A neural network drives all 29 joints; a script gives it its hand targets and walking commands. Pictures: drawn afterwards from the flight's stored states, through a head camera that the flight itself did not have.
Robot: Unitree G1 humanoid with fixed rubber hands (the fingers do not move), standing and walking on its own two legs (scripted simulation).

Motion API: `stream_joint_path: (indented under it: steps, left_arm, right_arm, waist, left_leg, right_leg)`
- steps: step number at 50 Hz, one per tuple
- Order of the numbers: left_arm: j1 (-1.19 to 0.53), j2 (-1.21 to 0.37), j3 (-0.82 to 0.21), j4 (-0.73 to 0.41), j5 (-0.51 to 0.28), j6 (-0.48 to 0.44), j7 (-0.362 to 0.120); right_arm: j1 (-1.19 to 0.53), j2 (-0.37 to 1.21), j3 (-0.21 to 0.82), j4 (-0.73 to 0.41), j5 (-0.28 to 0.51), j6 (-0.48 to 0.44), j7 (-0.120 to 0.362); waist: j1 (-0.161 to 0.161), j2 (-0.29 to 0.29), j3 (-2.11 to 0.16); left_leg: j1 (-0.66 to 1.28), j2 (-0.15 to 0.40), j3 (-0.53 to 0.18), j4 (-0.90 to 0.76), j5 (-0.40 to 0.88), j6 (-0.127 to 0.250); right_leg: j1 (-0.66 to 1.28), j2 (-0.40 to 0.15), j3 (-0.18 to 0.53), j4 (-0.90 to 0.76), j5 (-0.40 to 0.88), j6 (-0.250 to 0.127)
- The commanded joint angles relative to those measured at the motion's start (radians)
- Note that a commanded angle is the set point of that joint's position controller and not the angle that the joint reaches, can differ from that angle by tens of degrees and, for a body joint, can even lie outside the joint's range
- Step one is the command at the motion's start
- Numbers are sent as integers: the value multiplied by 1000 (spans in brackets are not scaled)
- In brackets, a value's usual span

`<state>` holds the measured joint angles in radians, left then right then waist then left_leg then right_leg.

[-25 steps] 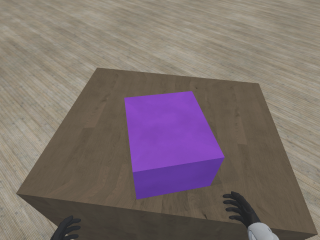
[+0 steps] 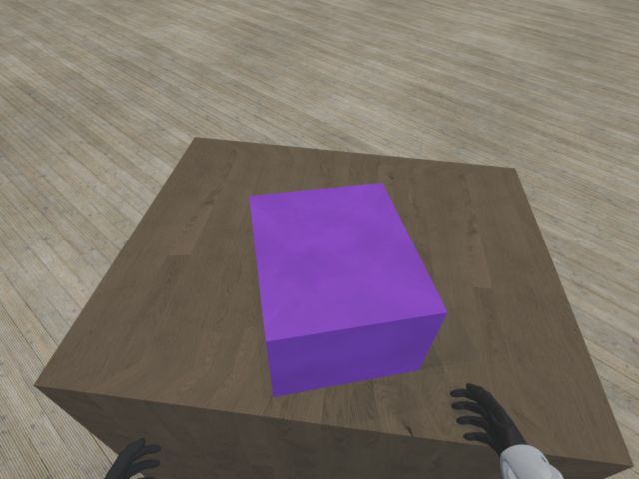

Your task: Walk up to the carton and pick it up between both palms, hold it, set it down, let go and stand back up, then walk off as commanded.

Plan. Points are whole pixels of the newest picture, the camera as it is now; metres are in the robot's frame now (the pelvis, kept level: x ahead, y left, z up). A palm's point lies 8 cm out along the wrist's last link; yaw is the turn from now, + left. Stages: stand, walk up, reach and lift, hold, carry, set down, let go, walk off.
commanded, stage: stand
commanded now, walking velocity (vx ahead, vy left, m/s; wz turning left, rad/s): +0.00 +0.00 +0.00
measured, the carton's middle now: (332, 281) +0.45 +0.00 -0.05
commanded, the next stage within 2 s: walk off in 0.94 s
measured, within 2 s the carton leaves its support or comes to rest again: neither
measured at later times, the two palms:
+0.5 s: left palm out of the picture +0.11 +0.27 -0.09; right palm (525, 449) +0.19 -0.24 -0.06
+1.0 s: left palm out of the picture +0.11 +0.27 -0.09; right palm (552, 458) +0.18 -0.27 -0.05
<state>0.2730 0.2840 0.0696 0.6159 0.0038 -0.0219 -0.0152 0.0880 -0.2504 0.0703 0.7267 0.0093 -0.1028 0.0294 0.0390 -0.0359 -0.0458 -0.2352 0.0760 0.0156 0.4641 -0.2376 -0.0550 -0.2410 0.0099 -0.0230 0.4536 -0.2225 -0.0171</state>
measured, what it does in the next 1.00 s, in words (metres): stands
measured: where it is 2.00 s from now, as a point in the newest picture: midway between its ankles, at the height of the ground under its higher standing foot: outside the picture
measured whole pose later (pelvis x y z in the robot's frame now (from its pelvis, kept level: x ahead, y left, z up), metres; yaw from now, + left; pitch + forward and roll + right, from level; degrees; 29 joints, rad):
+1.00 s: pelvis -0.01 +0.00 +0.00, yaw +0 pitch +0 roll +0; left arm 0.27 0.30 0.07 0.67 0.00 -0.02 -0.03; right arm 0.10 -0.37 0.07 0.73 0.01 -0.04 0.01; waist 0.02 -0.04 -0.05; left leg -0.24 0.08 0.02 0.46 -0.23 -0.05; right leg -0.24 0.01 -0.02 0.45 -0.21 -0.02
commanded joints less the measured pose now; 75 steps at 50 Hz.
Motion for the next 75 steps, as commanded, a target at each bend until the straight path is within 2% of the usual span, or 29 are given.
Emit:
stream_joint_path:
  steps: [1,2,3,8,12,16,17,20,21,22,24,25,26,27,34,41,50,54,55,56,57,58,63,67,69,70,71,73,75]
  left_arm:
    - [-38,235,62,29,27,-44,4]
    - [1,236,63,19,22,-45,7]
    - [-2,254,64,45,29,-46,8]
    - [0,234,51,56,24,-46,4]
    - [7,238,53,53,17,-47,-4]
    - [-52,229,58,40,18,-39,-7]
    - [-38,254,70,56,17,-26,0]
    - [-37,207,50,51,14,-33,2]
    - [-36,207,58,52,20,-39,-1]
    - [-32,248,66,65,26,-31,3]
    - [-7,227,63,59,9,-35,-4]
    - [-24,266,69,71,26,-41,-4]
    - [-34,257,67,64,27,-31,-5]
    - [-7,271,68,68,27,-36,-4]
    - [-37,270,58,86,11,-42,-7]
    - [-68,246,48,85,0,-37,-15]
    - [-68,288,53,69,17,-38,-1]
    - [-37,260,52,92,9,-38,-4]
    - [-32,254,60,99,5,-36,-2]
    - [-21,279,58,114,7,-38,-6]
    - [0,325,58,70,10,-9,18]
    - [-6,316,64,52,3,1,24]
    - [-6,336,72,3,20,28,21]
    - [-72,330,67,2,10,48,23]
    - [-81,301,63,-3,9,54,18]
    - [-68,250,49,-18,-11,66,16]
    - [-21,261,59,-5,-14,78,31]
    - [-7,301,62,14,-11,87,36]
    - [69,292,66,42,-17,88,23]
  right_arm:
    - [38,-305,-135,-27,-46,46,-36]
    - [43,-295,-135,-29,-48,45,-34]
    - [42,-270,-132,-19,-45,47,-35]
    - [18,-273,-128,-40,-48,52,-42]
    - [49,-266,-130,-24,-35,45,-41]
    - [15,-281,-137,-31,-34,47,-34]
    - [35,-290,-138,-25,-38,46,-38]
    - [49,-299,-137,-30,-41,29,-44]
    - [39,-315,-132,-7,-44,39,-42]
    - [44,-298,-138,-8,-46,46,-38]
    - [30,-294,-126,-16,-45,45,-34]
    - [43,-260,-129,-12,-38,44,-36]
    - [8,-298,-129,-29,-46,44,-34]
    - [23,-274,-130,-15,-42,56,-33]
    - [40,-310,-119,-14,-26,47,-31]
    - [22,-311,-104,7,-18,44,-30]
    - [12,-297,-114,-13,-32,52,-31]
    - [56,-350,-122,33,-30,46,-36]
    - [50,-369,-115,23,-23,52,-39]
    - [36,-348,-122,33,-29,58,-39]
    - [69,-314,-151,-34,-19,89,-39]
    - [66,-298,-146,-56,-11,87,-48]
    - [119,-296,-167,-68,-22,119,-48]
    - [163,-304,-178,-40,-18,126,-37]
    - [223,-322,-194,-33,-32,132,-38]
    - [209,-382,-201,-52,-45,126,-44]
    - [160,-449,-205,-65,-33,125,-46]
    - [88,-449,-190,-80,-20,121,-49]
    - [-5,-386,-183,-126,-44,121,-53]
  waist:
    - [-44,101,-55]
    - [-32,130,-50]
    - [-31,32,-57]
    - [-51,145,-16]
    - [-43,72,-29]
    - [-40,101,-48]
    - [-49,173,-36]
    - [-46,100,-17]
    - [-28,166,0]
    - [-53,132,-43]
    - [-24,148,-5]
    - [-35,84,-11]
    - [-33,163,-8]
    - [-34,102,22]
    - [-45,142,-9]
    - [-43,78,-67]
    - [-42,131,-58]
    - [-32,78,-15]
    - [-30,186,-2]
    - [-46,115,-10]
    - [-24,64,28]
    - [-23,58,48]
    - [-20,-26,74]
    - [-56,-66,177]
    - [-77,54,126]
    - [-89,275,173]
    - [-78,335,191]
    - [-55,235,250]
    - [-18,307,256]
  left_leg:
    - [64,45,-54,1,173,96]
    - [38,30,-48,10,149,93]
    - [44,25,-59,-2,131,93]
    - [16,36,-55,4,181,99]
    - [31,38,-59,1,167,91]
    - [19,35,-48,-5,164,89]
    - [11,39,-31,-28,170,86]
    - [9,42,-66,-42,108,87]
    - [24,32,-55,-28,126,90]
    - [45,42,-54,-37,141,86]
    - [-1,21,-51,-40,36,88]
    - [1,34,-61,-36,49,88]
    - [9,30,-46,-24,16,88]
    - [44,22,-47,-19,17,92]
    - [44,45,-58,-46,196,81]
    - [45,52,-71,-26,86,81]
    - [60,34,-48,-34,116,70]
    - [32,55,-73,-35,164,83]
    - [22,49,-54,-23,189,79]
    - [44,43,-48,-29,163,78]
    - [-44,-3,-17,130,433,90]
    - [-60,-30,-3,186,371,93]
    - [-68,-92,12,287,-135,101]
    - [-20,-74,-16,246,-117,104]
    - [7,-24,-71,73,-64,112]
    - [-75,137,-280,-83,26,191]
    - [-262,286,-447,-240,12,281]
    - [-385,274,-460,-242,-92,304]
    - [-321,162,-326,-179,-150,256]
  right_leg:
    - [72,-127,82,-52,167,-28]
    - [89,-120,63,-35,166,-25]
    - [89,-111,58,-47,161,-14]
    - [93,-140,102,-42,187,-32]
    - [85,-133,85,-54,156,-27]
    - [117,-120,76,-46,190,-36]
    - [121,-138,82,-41,231,-29]
    - [78,-135,84,-59,179,-40]
    - [61,-119,105,-59,117,-37]
    - [80,-119,65,-42,127,-33]
    - [70,-117,97,-79,90,-27]
    - [76,-121,83,-64,66,-39]
    - [21,-133,103,-72,58,-42]
    - [-19,-147,109,-85,31,-42]
    - [60,-128,79,-42,191,-33]
    - [111,-130,90,-64,135,-41]
    - [84,-125,88,-49,133,-39]
    - [120,-137,102,-69,219,-33]
    - [116,-156,129,-70,278,-29]
    - [98,-139,111,-70,252,-38]
    - [69,-154,126,-4,595,-47]
    - [55,-170,114,25,650,-85]
    - [-76,-276,225,-39,464,-153]
    - [-256,-238,215,-46,215,-128]
    - [-232,-153,152,136,84,-69]
    - [-272,1,82,373,-59,-19]
    - [-199,117,69,568,-405,1]
    - [-150,95,160,665,-372,-2]
    - [-190,100,139,707,-270,2]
